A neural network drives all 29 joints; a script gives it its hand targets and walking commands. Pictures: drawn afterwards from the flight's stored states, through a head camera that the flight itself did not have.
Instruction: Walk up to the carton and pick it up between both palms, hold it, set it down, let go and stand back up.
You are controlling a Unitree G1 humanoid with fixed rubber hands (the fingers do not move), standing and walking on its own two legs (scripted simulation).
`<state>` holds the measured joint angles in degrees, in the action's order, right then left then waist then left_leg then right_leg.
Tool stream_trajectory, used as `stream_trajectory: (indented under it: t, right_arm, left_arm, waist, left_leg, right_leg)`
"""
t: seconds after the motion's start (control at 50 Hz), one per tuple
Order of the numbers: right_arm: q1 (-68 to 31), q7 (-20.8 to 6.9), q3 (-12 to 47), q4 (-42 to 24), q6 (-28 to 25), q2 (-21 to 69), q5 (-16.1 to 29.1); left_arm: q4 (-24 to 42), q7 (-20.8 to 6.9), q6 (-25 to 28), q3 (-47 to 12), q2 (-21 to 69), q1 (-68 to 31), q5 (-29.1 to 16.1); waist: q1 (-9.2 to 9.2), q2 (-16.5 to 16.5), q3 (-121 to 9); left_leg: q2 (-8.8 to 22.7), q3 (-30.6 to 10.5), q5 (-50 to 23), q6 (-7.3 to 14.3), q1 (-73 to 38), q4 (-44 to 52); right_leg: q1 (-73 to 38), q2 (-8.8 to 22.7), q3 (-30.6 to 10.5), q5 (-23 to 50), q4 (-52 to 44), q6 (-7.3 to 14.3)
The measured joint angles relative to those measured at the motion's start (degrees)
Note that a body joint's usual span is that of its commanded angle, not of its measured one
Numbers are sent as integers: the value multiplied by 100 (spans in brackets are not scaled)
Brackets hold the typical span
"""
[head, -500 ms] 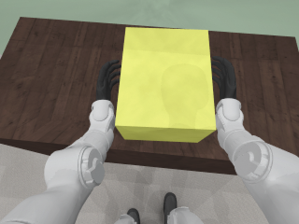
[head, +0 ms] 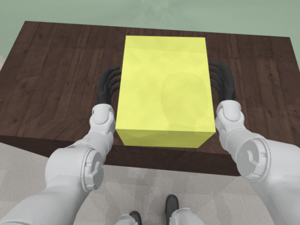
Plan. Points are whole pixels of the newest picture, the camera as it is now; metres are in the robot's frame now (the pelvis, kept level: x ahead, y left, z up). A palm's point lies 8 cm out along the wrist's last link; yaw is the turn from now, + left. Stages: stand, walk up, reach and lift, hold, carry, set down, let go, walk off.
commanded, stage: reach and lift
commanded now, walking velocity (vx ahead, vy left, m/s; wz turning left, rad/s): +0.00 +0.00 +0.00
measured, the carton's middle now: (163, 93) +0.48 -0.03 -0.05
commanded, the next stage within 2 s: none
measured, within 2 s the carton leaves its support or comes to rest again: leaves its support in 0.38 s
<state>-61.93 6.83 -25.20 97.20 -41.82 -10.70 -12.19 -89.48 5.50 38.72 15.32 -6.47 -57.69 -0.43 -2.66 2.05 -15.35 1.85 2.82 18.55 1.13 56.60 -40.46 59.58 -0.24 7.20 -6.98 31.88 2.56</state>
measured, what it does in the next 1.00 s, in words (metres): stands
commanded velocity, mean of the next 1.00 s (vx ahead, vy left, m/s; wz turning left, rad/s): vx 0.00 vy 0.00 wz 0.00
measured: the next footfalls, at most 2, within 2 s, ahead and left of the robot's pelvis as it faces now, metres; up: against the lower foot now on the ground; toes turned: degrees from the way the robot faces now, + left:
none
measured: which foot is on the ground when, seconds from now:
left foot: down 0.00-1.00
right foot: down 0.00-1.00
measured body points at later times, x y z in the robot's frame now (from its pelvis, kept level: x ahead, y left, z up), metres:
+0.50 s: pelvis -0.01 +0.00 +0.00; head +0.08 -0.01 +0.44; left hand +0.41 +0.15 +0.01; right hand +0.43 -0.17 +0.03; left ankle -0.03 +0.10 -0.70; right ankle +0.05 -0.10 -0.70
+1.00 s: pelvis -0.01 +0.00 +0.04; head +0.00 -0.01 +0.49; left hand +0.42 +0.15 +0.14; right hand +0.43 -0.17 +0.15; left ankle -0.03 +0.10 -0.70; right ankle +0.05 -0.10 -0.70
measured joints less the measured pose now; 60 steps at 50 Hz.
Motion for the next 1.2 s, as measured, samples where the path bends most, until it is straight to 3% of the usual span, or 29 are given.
stream_trajectory:
  t: [0.3,0.5,0.66,0.82,0.98,1.2]
  right_arm:
    - [369,-54,504,-409,841,164,354]
    - [789,-57,1162,-1197,1522,332,716]
    - [687,-22,1223,-1852,2252,455,904]
    - [453,27,978,-2215,3171,474,919]
    - [697,17,829,-2726,3793,522,824]
    - [1757,8,1190,-3863,4140,736,1124]
  left_arm:
    - [-162,231,-388,-638,104,332,-540]
    - [384,315,-751,-1107,155,871,-1017]
    - [759,308,-1240,-1310,-43,779,-1197]
    - [975,248,-2135,-1180,-181,446,-948]
    - [1444,154,-2847,-549,-56,545,-341]
    - [3257,24,-3682,-48,372,1731,281]
  waist:
    - [54,162,-196]
    - [75,200,-275]
    - [22,97,-182]
    - [-55,17,124]
    - [-90,63,413]
    - [-191,-54,749]
  left_leg:
    - [-28,-3,46,18,-204,-154]
    - [-78,-96,-16,-2,-561,-89]
    - [-133,-166,-139,-21,-1066,82]
    - [-189,-181,-333,-27,-2044,615]
    - [-204,-136,-443,-18,-3127,1226]
    - [-171,-108,-570,-43,-4155,1888]
  right_leg:
    - [-197,39,-4,-60,176,-15]
    - [-575,88,78,-69,159,2]
    - [-1093,133,143,-12,36,28]
    - [-2052,147,148,122,-419,25]
    - [-3066,112,91,189,-917,-11]
    - [-4044,24,50,284,-1501,-34]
